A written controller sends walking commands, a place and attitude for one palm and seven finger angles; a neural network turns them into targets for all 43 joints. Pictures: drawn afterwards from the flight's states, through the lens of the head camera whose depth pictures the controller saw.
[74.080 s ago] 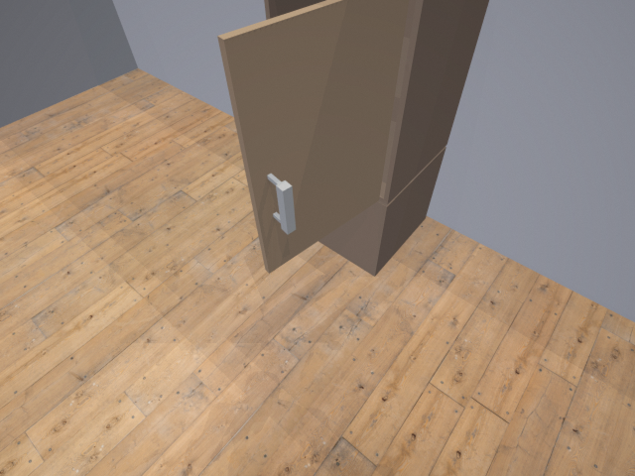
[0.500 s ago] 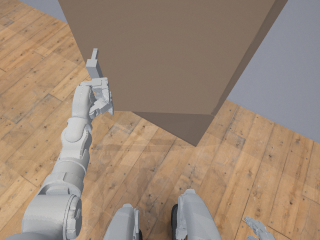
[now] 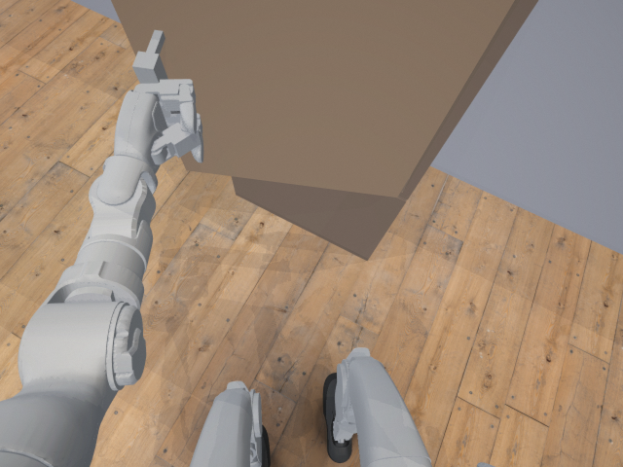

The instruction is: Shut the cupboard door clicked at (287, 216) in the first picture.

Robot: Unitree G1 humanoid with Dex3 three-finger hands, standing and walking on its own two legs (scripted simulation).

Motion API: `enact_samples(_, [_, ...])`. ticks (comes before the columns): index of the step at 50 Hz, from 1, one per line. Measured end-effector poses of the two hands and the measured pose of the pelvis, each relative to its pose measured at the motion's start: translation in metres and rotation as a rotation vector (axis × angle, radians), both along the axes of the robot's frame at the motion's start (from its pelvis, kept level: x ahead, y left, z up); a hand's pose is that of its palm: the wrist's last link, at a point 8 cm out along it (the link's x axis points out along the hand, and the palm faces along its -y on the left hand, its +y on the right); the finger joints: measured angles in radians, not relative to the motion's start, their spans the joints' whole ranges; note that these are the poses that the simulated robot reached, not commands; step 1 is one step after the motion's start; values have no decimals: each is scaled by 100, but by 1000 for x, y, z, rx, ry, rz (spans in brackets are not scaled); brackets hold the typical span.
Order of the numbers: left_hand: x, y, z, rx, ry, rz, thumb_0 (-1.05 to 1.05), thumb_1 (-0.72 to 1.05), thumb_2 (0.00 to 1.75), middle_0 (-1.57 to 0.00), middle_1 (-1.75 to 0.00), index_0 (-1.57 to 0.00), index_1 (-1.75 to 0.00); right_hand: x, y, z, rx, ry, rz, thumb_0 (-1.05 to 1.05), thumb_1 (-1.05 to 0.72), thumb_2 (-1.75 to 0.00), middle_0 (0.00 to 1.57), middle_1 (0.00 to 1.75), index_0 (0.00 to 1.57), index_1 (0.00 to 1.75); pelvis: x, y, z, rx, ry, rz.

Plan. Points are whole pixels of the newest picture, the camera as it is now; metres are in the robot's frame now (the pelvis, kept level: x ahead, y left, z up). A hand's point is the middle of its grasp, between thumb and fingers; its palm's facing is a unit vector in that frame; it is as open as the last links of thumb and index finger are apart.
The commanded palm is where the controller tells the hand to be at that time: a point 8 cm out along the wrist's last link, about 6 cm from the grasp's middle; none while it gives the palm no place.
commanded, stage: push the door shut along its arc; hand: left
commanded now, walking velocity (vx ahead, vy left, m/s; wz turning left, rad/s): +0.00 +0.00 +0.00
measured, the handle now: (167, 89) +0.59 +0.14 +0.04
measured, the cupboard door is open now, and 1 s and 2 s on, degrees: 21 11 9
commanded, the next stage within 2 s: pull the fist back off the door in 0.90 s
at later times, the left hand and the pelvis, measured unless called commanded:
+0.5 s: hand (229, 97) +0.57 +0.06 +0.05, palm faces -0.36 -0.93 -0.05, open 3.1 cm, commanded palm +0.57 +0.09 +0.04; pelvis +0.00 +0.00 -0.02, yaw -2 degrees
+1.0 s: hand (244, 74) +0.60 +0.04 +0.05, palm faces -0.43 -0.90 -0.05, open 2.9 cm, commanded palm +0.62 +0.05 +0.04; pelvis +0.00 +0.00 -0.03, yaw -2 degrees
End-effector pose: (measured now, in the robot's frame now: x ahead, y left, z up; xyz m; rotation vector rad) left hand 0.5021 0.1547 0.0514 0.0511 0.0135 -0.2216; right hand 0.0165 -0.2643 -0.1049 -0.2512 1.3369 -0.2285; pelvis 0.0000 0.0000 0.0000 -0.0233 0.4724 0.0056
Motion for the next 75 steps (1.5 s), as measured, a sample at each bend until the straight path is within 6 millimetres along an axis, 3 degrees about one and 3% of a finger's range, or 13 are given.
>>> enact_samples(14, [34, -13, 0, 26, 10, -77, 1, 90, 90, -130, -150, -130, -150, -19, -6, 4, -46, 39, -24, 0, -91, -90, 20, 30, 20, 30, -3, -1, -8, -21, 36, 3])
enact_samples(32, [88, -60, 0, 2, 41, -185, 1, 90, 90, -130, -150, -130, -150, -47, 13, -5, -27, 92, -104, 0, -91, -90, 20, 30, 20, 30, 3, 2, -22, -28, 102, -26])
enact_samples(39, [101, -61, -1, 12, 52, -194, -1, 86, 91, -130, -150, -130, -150, -59, 20, -7, -10, 129, -131, 0, -91, -90, 20, 30, 20, 30, 6, 0, -24, -22, 119, -37])
enact_samples(51, [106, -60, 2, 30, 97, -220, -1, 84, 90, -130, -150, -133, -150, -64, 9, 0, -52, 141, -111, 0, -91, -90, 20, 30, 21, 30, 3, -5, -26, -32, 126, -20])
enact_samples(55, [105, -63, -3, -88, 100, -29, 0, 78, 88, -130, -150, -133, -150, -65, 8, 2, -42, 141, -68, 0, -91, -90, 20, 30, 20, 30, 2, -4, -27, -38, 138, -18])
enact_samples(60, [96, -75, -9, -108, 28, 193, 0, 78, 88, -130, -150, -132, -150, -64, 13, -2, 19, 141, -34, 0, -91, -90, 20, 30, 20, 30, 2, -5, -27, -30, 143, -24])
enact_samples(67, [85, -91, -8, 53, -33, 144, 0, 85, 89, -130, -150, -131, -150, -68, 25, -9, 97, 144, -103, 0, -91, -90, 20, 30, 20, 30, 1, -7, -21, -13, 121, -37])
enact_samples(71, [76, -85, -8, 3, 51, 168, 1, 88, 90, -130, -150, -131, -150, -66, 29, -4, 123, 137, -119, 0, -91, -90, 20, 30, 20, 30, 3, -8, -10, -2, 101, -43])
enact_samples(75, [65, -74, 2, -25, 28, 201, 1, 89, 90, -130, -150, -130, -150, -59, 26, 2, 128, 111, -100, 0, -91, -90, 20, 30, 20, 30, 5, -10, -2, 5, 82, -44])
